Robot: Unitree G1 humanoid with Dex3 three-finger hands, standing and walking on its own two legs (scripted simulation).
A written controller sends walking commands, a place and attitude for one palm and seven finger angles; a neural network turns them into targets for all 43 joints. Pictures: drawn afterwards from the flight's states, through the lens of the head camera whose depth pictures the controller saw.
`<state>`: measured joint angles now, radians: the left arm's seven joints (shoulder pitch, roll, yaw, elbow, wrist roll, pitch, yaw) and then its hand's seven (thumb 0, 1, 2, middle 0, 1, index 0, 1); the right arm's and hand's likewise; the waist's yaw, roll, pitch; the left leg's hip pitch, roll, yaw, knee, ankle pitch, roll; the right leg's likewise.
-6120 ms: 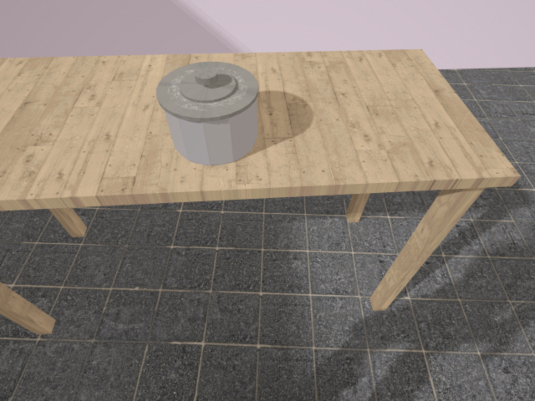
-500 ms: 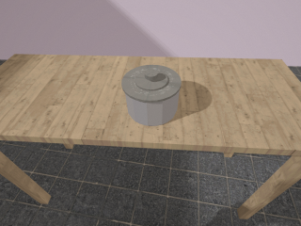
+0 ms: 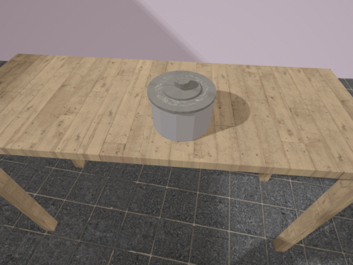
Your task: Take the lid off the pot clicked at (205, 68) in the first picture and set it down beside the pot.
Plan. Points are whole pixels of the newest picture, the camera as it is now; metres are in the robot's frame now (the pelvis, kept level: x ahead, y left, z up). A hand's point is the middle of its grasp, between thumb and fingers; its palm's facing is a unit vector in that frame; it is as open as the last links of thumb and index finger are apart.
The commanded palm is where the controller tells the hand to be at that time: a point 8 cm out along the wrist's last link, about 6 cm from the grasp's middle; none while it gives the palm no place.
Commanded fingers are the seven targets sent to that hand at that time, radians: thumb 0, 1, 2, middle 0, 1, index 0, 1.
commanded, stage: come to a stop and stand still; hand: left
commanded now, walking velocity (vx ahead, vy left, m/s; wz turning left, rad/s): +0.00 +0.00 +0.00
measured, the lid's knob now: (181, 81) +0.53 +0.02 +0.16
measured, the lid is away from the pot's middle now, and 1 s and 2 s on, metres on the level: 0.00 0.00 0.00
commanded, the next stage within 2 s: look again from close up in 0.04 s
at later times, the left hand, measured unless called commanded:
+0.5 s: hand out of the picture -0.02 +0.15 -0.18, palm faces +0.03 -0.98 -0.17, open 7.4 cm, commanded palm none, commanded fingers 0.00 0.90 0.90 -0.20 -0.30 -0.20 -0.30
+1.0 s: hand out of the picture -0.02 +0.14 -0.18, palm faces +0.03 -0.99 -0.15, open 7.4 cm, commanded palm none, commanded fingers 0.00 0.90 0.90 -0.20 -0.30 -0.20 -0.30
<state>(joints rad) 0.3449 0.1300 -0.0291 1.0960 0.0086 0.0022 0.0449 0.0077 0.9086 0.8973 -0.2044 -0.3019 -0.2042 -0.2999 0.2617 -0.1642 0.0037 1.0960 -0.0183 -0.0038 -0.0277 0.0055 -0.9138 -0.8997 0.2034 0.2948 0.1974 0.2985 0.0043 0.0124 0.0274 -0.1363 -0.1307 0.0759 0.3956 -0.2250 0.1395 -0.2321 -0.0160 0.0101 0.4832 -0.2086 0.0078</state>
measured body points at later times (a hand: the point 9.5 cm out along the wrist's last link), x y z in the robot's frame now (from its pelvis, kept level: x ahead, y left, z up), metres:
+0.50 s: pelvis +0.00 +0.00 +0.00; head +0.00 -0.01 +0.45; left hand -0.03 +0.20 -0.16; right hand +0.00 -0.22 -0.16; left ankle +0.00 +0.03 -0.74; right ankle +0.03 -0.13 -0.74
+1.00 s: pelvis +0.01 -0.01 +0.00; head +0.02 +0.00 +0.45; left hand -0.02 +0.19 -0.16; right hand +0.00 -0.21 -0.16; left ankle +0.00 +0.03 -0.74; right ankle +0.03 -0.13 -0.74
